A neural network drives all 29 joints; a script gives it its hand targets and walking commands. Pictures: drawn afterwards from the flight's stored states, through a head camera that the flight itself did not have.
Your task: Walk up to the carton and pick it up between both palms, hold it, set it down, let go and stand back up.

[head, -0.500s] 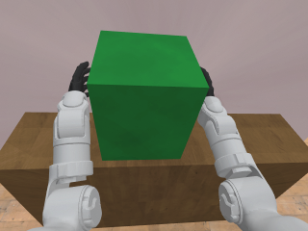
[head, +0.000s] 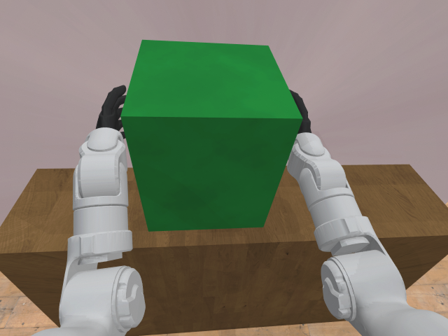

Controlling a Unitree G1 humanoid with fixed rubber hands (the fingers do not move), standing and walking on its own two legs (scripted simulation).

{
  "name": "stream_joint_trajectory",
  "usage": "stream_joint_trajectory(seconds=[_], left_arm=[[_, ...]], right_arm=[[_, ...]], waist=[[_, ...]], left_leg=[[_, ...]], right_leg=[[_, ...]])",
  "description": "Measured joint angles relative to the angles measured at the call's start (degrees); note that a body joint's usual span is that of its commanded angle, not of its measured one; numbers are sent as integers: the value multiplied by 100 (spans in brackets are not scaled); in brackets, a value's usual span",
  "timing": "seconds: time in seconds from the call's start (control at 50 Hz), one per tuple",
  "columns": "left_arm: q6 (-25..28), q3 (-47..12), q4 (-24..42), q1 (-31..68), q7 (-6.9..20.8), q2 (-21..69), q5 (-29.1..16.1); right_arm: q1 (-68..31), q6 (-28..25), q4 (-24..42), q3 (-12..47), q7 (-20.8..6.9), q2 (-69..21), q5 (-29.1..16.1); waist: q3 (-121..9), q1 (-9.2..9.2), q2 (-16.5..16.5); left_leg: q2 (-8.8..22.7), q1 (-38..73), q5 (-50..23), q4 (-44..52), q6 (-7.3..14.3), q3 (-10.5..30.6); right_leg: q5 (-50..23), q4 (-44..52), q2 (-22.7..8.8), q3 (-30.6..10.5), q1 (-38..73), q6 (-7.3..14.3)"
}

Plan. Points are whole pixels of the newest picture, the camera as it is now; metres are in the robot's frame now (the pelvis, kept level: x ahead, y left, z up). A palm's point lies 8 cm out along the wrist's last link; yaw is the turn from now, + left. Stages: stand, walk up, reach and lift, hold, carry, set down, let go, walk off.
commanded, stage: reach and lift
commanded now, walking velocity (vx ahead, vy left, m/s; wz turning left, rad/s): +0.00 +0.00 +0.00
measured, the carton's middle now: (207, 140) +0.41 +0.00 +0.18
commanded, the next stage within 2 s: hold in 0.12 s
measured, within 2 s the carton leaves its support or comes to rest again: neither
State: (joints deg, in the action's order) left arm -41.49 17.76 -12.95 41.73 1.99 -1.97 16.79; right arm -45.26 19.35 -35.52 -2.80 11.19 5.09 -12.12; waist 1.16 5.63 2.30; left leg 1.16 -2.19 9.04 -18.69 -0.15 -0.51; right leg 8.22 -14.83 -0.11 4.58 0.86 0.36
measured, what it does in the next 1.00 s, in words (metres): stands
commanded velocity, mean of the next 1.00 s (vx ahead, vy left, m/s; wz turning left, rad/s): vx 0.00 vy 0.00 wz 0.00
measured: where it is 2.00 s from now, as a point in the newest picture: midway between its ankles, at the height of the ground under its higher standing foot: outside the picture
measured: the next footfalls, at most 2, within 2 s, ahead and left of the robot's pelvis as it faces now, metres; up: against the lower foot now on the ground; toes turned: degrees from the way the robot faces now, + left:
none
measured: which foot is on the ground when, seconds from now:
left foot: down 0.00-1.00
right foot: down 0.00-1.00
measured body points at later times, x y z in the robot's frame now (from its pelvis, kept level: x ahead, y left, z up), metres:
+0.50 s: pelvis +0.00 +0.00 +0.00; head -0.06 +0.01 +0.45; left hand +0.38 +0.16 +0.24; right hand +0.38 -0.16 +0.24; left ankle +0.02 +0.12 -0.75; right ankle +0.01 -0.11 -0.75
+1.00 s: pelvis +0.00 -0.01 +0.00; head -0.06 +0.01 +0.45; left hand +0.38 +0.16 +0.24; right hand +0.38 -0.16 +0.24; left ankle +0.02 +0.12 -0.75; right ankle +0.01 -0.11 -0.75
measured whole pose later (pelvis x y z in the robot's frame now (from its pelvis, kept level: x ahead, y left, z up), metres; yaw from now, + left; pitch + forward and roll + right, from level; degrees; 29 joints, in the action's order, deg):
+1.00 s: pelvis +0.00 -0.01 +0.00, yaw +0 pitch -7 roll -1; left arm -48.0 19.6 -7.1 41.5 3.7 -2.4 16.4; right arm -47.1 27.9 -29.8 0.5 14.5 6.6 -16.8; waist -1.3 5.6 1.6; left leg 1.5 -2.4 9.4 -19.2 -0.6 0.3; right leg 8.6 -15.2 0.6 4.1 0.8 0.9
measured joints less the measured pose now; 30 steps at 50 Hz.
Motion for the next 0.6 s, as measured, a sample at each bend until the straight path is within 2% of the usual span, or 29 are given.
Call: stream_joint_trajectory(seconds=[0.28,0.6], left_arm=[[-452,0,656,-261,18,48,-5],[-634,145,294,140,103,-46,35]], right_arm=[[53,377,395,291,140,116,-393],[-347,722,167,116,144,103,-282]], waist=[[-95,-20,-12],[-244,-70,-88]], left_leg=[[25,64,54,-55,-16,-6],[20,-26,-24,5,-41,29]], right_leg=[[23,-18,35,-41,69,16],[19,-74,44,-45,-66,46]])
